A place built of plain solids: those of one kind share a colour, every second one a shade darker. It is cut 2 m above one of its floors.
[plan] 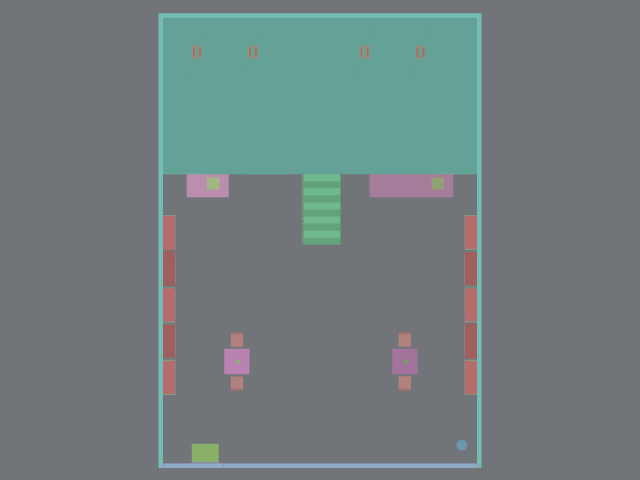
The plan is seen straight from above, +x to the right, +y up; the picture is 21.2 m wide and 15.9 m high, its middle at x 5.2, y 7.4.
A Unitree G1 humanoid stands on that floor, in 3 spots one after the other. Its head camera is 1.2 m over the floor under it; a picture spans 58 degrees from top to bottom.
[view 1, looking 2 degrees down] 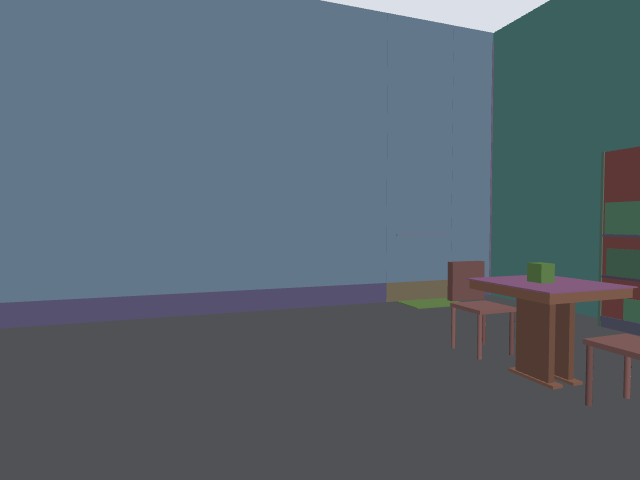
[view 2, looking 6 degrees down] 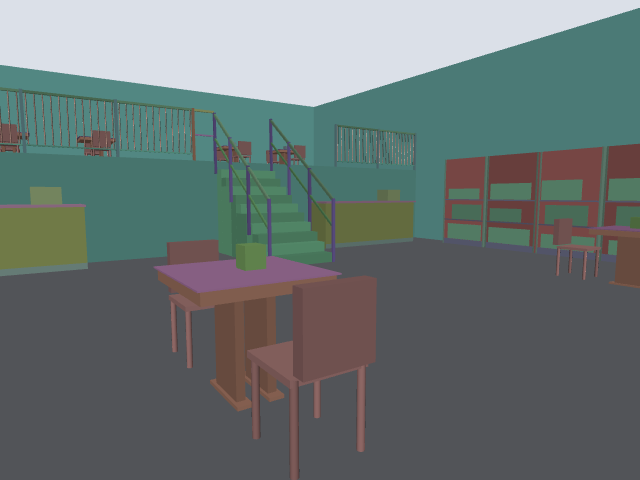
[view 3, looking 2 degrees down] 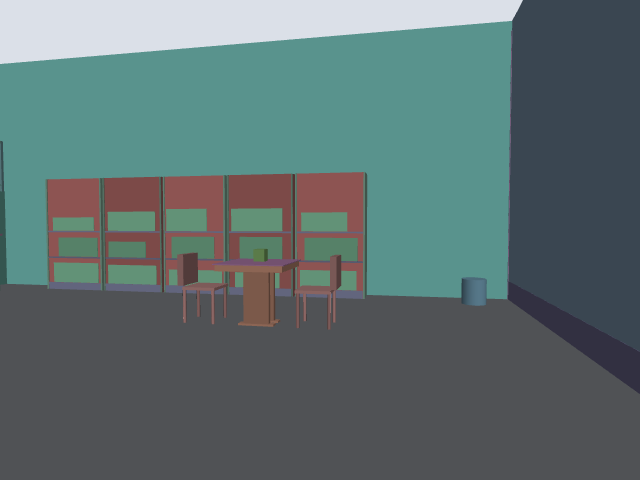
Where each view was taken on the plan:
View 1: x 5.26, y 5.94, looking -110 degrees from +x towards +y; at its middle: window_wall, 6.33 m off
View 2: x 1.40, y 1.00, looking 56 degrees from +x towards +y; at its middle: counter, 9.82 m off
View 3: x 3.00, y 1.65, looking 11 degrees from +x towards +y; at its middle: shelves_goods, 7.13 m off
